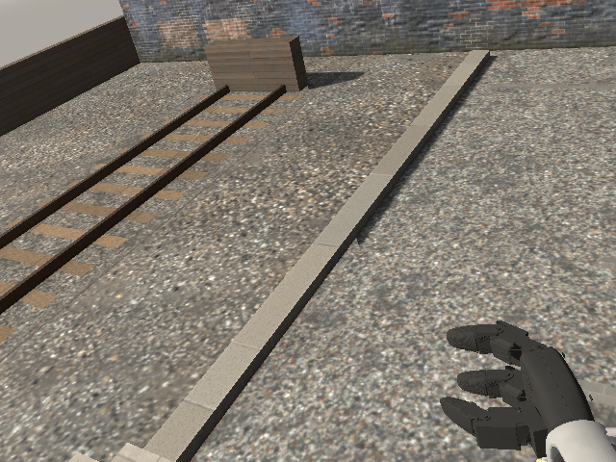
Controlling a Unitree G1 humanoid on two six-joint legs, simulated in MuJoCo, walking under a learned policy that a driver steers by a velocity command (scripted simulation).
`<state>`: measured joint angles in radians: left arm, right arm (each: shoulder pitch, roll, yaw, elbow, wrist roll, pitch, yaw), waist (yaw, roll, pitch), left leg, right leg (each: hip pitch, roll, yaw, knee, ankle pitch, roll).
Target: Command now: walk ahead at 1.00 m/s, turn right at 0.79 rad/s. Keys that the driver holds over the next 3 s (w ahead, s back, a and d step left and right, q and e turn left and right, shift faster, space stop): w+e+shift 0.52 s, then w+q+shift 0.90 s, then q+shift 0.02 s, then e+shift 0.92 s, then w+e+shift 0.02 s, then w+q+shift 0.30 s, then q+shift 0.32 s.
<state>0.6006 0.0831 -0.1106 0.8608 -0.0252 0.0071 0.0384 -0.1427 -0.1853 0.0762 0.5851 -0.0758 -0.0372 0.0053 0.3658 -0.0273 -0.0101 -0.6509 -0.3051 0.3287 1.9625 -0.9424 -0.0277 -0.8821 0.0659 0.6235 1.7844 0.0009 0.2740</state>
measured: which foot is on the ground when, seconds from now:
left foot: up 0.00-0.00, down 0.02-0.42, up 0.44-0.76, down 0.78-0.92, up 0.94-1.00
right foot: up 0.00-0.48, down 0.50-0.76, up 0.78-0.98, down 1.00-1.00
